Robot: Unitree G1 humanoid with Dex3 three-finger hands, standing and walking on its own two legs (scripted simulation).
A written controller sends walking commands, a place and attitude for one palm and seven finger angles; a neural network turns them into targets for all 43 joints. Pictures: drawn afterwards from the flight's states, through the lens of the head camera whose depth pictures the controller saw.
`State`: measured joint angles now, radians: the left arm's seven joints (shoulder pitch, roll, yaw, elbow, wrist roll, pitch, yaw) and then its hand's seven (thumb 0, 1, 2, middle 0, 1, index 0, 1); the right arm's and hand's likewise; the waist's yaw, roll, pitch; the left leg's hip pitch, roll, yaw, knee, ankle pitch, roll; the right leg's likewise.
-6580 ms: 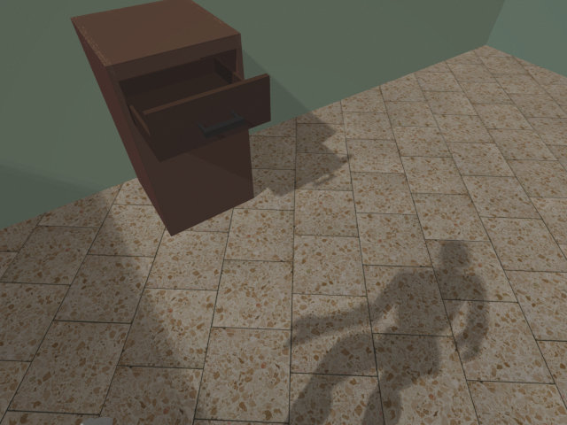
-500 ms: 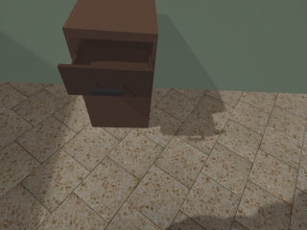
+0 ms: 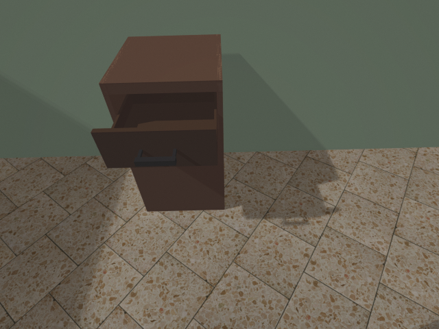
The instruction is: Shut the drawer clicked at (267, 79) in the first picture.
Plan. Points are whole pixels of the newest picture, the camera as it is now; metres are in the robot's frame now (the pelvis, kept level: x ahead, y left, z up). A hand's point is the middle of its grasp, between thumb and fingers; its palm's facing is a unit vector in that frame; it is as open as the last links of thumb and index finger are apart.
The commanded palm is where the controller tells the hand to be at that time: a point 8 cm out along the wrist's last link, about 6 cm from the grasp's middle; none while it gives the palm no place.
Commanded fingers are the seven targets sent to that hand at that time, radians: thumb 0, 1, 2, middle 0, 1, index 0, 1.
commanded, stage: take the last steps up to it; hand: left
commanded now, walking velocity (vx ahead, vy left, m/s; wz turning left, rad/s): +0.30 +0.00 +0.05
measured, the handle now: (156, 156) +0.64 +0.23 -0.11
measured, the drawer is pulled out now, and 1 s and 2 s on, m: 0.22 0.22 0.22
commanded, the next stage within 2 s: come to a stop and stand still in 0.70 s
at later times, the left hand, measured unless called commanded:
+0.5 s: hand out of the picture +0.03 +0.18 -0.18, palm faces +0.14 -0.98 -0.11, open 7.4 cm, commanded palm none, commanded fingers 0.00 0.90 0.90 -0.20 -0.30 -0.20 -0.30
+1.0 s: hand (156, 239) +0.38 +0.19 -0.16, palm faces -0.02 -0.98 -0.22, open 7.4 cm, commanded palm none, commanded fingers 0.00 0.90 0.90 -0.20 -0.30 -0.20 -0.30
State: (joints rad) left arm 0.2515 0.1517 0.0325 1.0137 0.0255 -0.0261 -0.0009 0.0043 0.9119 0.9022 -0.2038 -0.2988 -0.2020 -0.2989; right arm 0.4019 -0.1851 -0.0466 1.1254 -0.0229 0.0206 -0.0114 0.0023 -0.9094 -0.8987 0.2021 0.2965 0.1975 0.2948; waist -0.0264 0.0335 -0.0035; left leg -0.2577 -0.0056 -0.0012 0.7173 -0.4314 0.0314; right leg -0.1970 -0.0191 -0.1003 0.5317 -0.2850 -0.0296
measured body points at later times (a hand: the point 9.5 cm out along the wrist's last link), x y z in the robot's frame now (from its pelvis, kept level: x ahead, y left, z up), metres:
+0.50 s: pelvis +0.15 +0.05 -0.01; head +0.18 +0.06 +0.43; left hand +0.03 +0.23 -0.17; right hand +0.28 -0.17 -0.15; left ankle +0.22 +0.14 -0.73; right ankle +0.02 -0.08 -0.69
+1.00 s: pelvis +0.28 +0.02 +0.00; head +0.30 +0.00 +0.45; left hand +0.38 +0.24 -0.14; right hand +0.23 -0.19 -0.17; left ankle +0.22 +0.14 -0.72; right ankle +0.34 -0.09 -0.73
